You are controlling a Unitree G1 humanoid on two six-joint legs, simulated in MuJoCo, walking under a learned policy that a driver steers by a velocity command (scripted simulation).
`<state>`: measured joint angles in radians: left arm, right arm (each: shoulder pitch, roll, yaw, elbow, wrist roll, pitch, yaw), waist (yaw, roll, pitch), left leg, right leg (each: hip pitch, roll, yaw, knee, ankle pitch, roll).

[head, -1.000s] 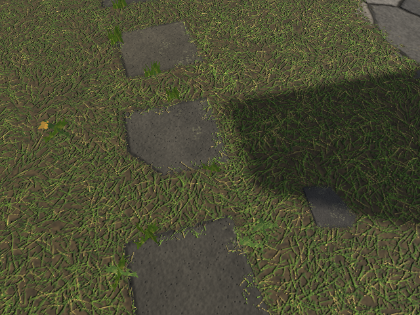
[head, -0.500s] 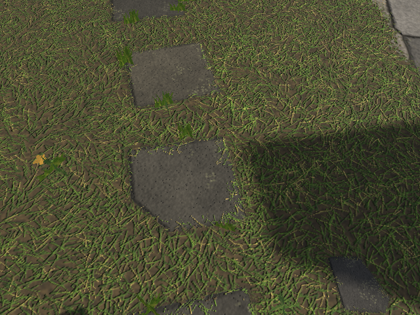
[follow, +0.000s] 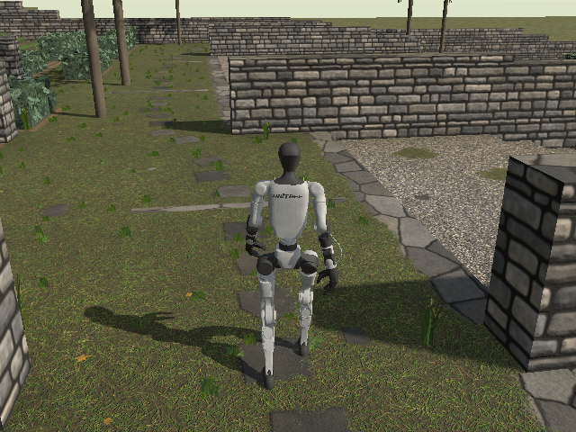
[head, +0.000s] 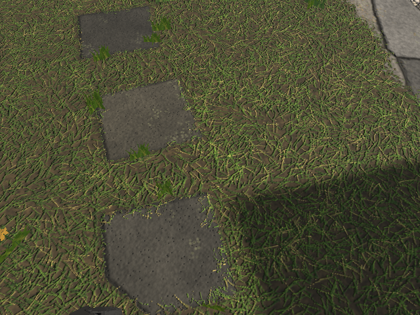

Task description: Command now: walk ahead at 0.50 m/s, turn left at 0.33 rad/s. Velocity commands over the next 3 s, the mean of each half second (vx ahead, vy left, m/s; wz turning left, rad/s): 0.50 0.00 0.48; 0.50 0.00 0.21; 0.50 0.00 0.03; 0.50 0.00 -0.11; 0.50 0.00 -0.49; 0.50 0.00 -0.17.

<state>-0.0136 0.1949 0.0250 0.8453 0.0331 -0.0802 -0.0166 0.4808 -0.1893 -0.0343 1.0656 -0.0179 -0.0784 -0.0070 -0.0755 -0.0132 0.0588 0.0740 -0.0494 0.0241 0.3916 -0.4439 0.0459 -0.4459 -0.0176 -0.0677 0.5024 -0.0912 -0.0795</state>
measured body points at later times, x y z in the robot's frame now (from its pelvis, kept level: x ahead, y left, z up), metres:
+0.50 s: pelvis +0.25 +0.02 +0.00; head +0.29 +0.04 +0.45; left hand +0.14 +0.25 -0.14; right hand +0.50 -0.14 -0.10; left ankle +0.36 +0.13 -0.71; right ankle +0.12 -0.10 -0.72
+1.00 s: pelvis +0.50 +0.12 +0.01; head +0.52 +0.13 +0.46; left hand +0.57 +0.39 -0.11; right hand +0.54 -0.14 -0.12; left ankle +0.36 +0.12 -0.72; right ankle +0.70 +0.05 -0.68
